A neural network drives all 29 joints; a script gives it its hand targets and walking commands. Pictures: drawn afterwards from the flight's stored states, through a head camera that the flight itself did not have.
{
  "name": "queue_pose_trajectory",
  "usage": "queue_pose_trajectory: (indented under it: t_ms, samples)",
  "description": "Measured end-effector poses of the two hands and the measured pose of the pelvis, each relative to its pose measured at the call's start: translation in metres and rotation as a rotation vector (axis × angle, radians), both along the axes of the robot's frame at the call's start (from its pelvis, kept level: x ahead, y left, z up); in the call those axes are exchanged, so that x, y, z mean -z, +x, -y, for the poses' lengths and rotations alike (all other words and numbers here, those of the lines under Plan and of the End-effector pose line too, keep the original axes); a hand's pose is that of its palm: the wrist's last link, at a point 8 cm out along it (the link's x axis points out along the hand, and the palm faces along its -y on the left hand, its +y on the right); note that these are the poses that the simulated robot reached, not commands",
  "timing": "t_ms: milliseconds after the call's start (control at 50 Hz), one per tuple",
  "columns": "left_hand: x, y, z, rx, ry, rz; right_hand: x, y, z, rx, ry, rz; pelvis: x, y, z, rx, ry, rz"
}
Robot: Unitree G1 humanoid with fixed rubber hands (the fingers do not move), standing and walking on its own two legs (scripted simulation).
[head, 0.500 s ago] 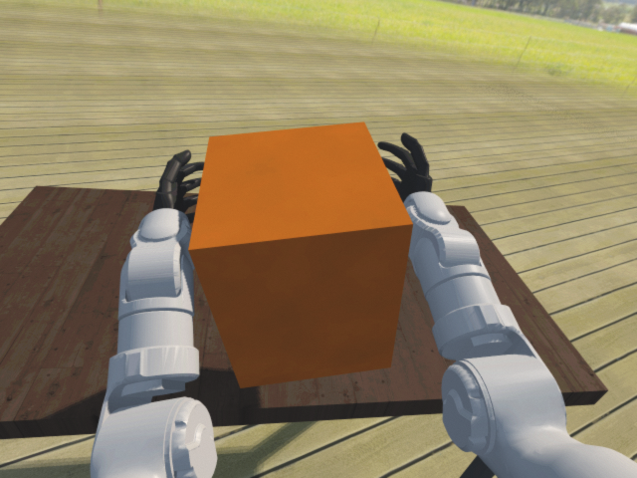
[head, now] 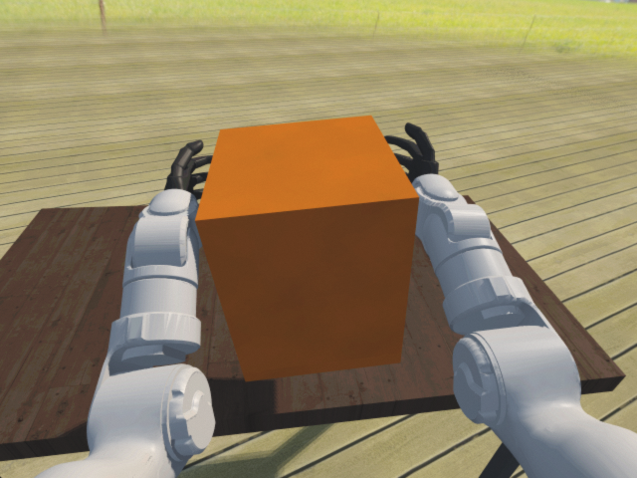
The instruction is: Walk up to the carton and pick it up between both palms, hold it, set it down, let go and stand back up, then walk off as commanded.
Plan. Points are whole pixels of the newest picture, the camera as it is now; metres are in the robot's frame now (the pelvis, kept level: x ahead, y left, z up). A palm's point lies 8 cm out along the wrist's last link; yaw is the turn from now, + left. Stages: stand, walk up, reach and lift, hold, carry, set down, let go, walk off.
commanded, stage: reach and lift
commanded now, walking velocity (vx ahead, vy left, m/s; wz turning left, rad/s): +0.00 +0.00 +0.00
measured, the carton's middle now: (309, 245) +0.37 +0.00 +0.17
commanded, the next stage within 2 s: hold in 0.58 s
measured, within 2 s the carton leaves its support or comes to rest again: neither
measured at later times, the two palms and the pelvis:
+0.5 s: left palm (176, 161) +0.37 +0.15 +0.29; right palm (441, 147) +0.38 -0.14 +0.31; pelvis +0.00 +0.00 +0.00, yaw +0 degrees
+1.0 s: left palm (156, 184) +0.37 +0.17 +0.26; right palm (417, 135) +0.37 -0.11 +0.32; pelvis +0.00 +0.00 +0.00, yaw +0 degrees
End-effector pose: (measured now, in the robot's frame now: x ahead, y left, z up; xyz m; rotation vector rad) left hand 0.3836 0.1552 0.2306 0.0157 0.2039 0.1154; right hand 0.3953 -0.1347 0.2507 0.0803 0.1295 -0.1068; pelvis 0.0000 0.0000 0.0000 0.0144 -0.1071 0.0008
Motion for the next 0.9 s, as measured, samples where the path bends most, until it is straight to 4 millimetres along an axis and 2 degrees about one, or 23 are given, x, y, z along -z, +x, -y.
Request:
queue_pose_trajectory:
  t_ms: [60,140,200,300,360,400,500,540,580,640,680,720,760,840,900]
  samples:
    - [-0.002,-0.002,-0.010,-0.009,-0.028,0.039,-0.008,-0.002,-0.010,-0.005,0.003,0.036,0.000,0.001,0.000,0.000,-0.001,-0.002]
    - [-0.023,-0.012,-0.022,-0.029,-0.063,0.140,-0.037,-0.009,-0.024,-0.023,0.028,0.132,0.000,0.000,-0.002,0.000,-0.003,0.001]
    - [-0.026,-0.018,-0.026,-0.036,-0.071,0.138,-0.048,-0.012,-0.028,-0.030,0.004,0.130,0.001,-0.002,-0.004,0.000,-0.004,0.005]
    - [-0.006,-0.019,-0.022,-0.030,-0.064,0.014,-0.027,-0.010,-0.025,-0.031,-0.042,0.004,0.001,-0.005,-0.004,0.000,-0.005,0.009]
    - [-0.004,-0.016,-0.015,-0.023,-0.048,-0.008,-0.019,-0.009,-0.017,-0.026,-0.027,-0.019,0.001,-0.004,-0.004,0.000,-0.005,0.007]
    - [-0.013,-0.015,-0.009,-0.020,-0.025,0.019,-0.023,-0.010,-0.011,-0.021,-0.004,0.008,0.001,-0.002,-0.004,0.000,-0.005,0.004]
    - [-0.061,-0.018,0.007,-0.017,0.028,0.165,-0.058,-0.019,0.007,-0.012,0.068,0.154,0.001,0.002,-0.005,0.000,-0.005,-0.002]
    - [-0.071,-0.019,0.014,-0.010,0.044,0.174,-0.064,-0.022,0.014,-0.003,0.071,0.164,0.001,0.002,-0.004,0.000,-0.005,-0.003]
    - [-0.067,-0.016,0.019,0.004,0.056,0.123,-0.058,-0.021,0.019,0.009,0.055,0.115,0.001,0.001,-0.004,0.000,-0.005,0.001]
    - [-0.043,-0.010,0.020,0.026,0.059,0.000,-0.035,-0.017,0.021,0.016,0.025,-0.009,0.000,0.001,-0.003,0.000,-0.003,0.002]
    - [-0.031,-0.009,0.017,0.029,0.051,-0.038,-0.025,-0.015,0.018,0.011,0.018,-0.048,0.000,0.002,-0.002,0.000,-0.003,0.001]
    - [-0.028,-0.010,0.011,0.022,0.039,-0.032,-0.024,-0.014,0.012,0.004,0.007,-0.043,0.000,0.003,-0.002,0.000,-0.003,-0.001]
    - [-0.036,-0.012,0.004,0.011,0.015,0.024,-0.036,-0.016,0.004,-0.003,0.001,0.011,0.000,0.004,-0.002,0.000,-0.003,-0.002]
    - [-0.066,-0.022,-0.011,-0.013,-0.039,0.167,-0.078,-0.025,-0.012,-0.014,-0.017,0.151,0.000,0.004,-0.003,0.000,-0.005,-0.001]
    - [-0.066,-0.023,-0.019,-0.014,-0.055,0.157,-0.091,-0.027,-0.021,-0.013,-0.076,0.142,0.001,0.001,-0.004,0.000,-0.005,0.002]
